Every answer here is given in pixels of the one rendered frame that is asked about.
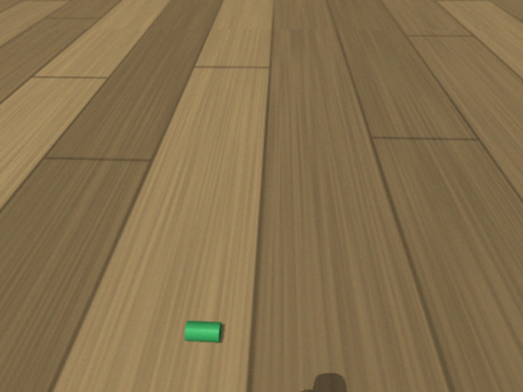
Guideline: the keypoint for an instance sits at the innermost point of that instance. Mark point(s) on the can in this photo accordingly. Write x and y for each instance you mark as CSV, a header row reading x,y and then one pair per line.
x,y
203,331

